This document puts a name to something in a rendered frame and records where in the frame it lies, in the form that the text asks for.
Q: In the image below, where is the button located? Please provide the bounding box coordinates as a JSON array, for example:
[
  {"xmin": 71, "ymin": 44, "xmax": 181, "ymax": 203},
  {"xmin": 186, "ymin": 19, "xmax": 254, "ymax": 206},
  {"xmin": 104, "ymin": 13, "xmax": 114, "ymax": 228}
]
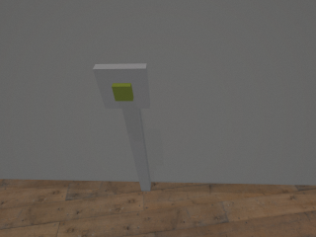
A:
[{"xmin": 112, "ymin": 83, "xmax": 133, "ymax": 102}]

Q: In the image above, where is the panel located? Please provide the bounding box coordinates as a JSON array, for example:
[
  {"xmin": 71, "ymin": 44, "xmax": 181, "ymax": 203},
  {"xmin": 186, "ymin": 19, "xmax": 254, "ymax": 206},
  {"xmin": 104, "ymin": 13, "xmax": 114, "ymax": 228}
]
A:
[{"xmin": 93, "ymin": 63, "xmax": 151, "ymax": 192}]

